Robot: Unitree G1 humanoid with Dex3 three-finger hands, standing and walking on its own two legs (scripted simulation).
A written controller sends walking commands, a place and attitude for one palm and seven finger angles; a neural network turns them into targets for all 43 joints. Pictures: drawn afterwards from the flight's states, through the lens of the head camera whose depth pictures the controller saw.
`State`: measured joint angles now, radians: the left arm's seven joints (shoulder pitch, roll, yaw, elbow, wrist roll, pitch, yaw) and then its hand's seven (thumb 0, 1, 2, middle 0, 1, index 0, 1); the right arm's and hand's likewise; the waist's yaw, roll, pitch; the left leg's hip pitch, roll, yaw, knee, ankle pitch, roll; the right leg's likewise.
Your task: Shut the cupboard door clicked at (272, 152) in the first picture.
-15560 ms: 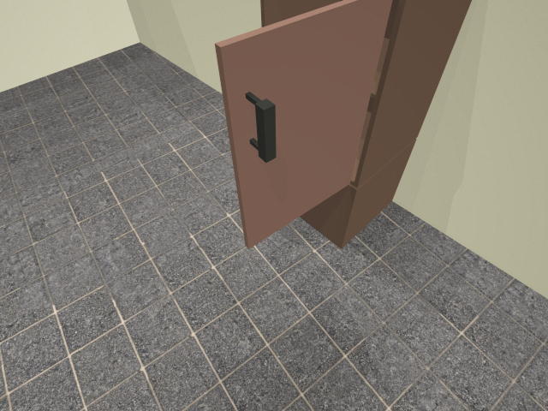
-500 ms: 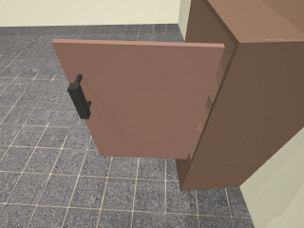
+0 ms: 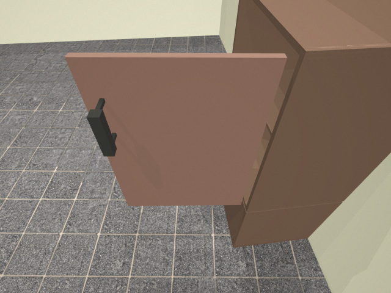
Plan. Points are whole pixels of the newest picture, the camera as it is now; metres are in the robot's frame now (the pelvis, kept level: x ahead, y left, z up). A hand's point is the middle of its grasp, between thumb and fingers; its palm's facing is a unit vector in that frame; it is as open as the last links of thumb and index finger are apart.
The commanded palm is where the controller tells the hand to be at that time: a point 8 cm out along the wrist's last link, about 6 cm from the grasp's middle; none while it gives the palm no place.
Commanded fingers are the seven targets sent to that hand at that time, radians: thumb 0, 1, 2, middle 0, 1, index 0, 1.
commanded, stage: look again from close up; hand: left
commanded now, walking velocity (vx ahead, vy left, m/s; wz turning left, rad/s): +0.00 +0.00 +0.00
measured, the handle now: (105, 127) +0.44 +0.23 +0.10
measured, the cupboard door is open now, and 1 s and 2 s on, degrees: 84 84 84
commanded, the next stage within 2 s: raise the hand and make a fist in 0.28 s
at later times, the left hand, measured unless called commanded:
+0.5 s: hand out of the picture +0.09 +0.25 -0.09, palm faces +0.21 -0.95 -0.21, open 7.3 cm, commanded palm +0.08 +0.28 -0.05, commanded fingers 0.00 0.90 0.90 -0.31 -0.42 -0.31 -0.42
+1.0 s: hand (76, 284) +0.14 +0.22 +0.02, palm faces +0.12 -0.99 -0.07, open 5.2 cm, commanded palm +0.12 +0.27 +0.00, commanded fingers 0.00 0.90 0.90 -0.77 -0.92 -0.77 -0.92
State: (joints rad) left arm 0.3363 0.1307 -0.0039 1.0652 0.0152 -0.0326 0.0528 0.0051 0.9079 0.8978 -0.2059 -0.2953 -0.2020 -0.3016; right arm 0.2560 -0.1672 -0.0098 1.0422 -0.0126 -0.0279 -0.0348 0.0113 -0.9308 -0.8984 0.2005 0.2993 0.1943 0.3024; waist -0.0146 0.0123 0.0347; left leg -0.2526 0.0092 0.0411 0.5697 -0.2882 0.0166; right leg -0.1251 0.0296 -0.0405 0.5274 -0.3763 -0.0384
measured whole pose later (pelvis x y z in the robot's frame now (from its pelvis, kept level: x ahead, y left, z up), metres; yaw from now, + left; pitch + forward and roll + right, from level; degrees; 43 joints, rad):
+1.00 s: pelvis -0.04 +0.01 -0.08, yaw +3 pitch +11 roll -3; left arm 0.47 0.24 0.16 -0.15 -0.30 -0.50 -0.25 0.02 0.90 0.90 -0.60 -0.73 -0.59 -0.73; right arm 0.18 -0.24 0.02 0.54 0.02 -0.28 -0.04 0.01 -0.90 -0.90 0.20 0.30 0.20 0.30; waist 0.06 0.04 -0.12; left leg -0.88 0.00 -0.04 1.14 -0.45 0.03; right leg -0.74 0.04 -0.15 1.08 -0.54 -0.06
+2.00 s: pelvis -0.03 +0.03 -0.01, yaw +2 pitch +1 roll -2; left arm 0.26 0.27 0.20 -0.19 -0.31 -0.08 -0.20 0.02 0.90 0.90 -1.30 -1.49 -1.30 -1.50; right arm 0.26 -0.24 0.07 0.58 0.06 -0.24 -0.06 0.01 -0.90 -0.90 0.21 0.30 0.20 0.30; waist 0.04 0.05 -0.06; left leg -0.44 -0.03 0.02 0.72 -0.31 0.06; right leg -0.33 0.02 -0.07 0.68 -0.38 -0.02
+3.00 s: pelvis -0.02 +0.01 -0.01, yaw +1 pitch +3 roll +0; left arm -0.12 0.27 0.22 0.23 -0.25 -0.07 -0.17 0.02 0.90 0.90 -1.30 -1.50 -1.30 -1.50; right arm 0.26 -0.27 0.04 0.62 0.06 -0.18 -0.06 0.01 -0.90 -0.90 0.20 0.30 0.20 0.30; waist 0.01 0.03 -0.03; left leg -0.42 -0.01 0.04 0.67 -0.30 0.03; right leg -0.34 0.03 -0.05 0.67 -0.38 -0.04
